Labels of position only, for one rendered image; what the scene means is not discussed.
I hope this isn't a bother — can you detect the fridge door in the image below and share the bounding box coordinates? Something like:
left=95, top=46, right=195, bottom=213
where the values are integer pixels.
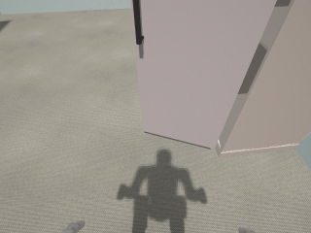
left=130, top=0, right=277, bottom=149

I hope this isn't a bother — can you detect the left robot hand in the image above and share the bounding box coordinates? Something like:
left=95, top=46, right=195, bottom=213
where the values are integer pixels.
left=60, top=220, right=86, bottom=233

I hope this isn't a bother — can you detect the handle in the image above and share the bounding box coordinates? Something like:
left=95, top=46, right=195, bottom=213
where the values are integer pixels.
left=132, top=0, right=144, bottom=45

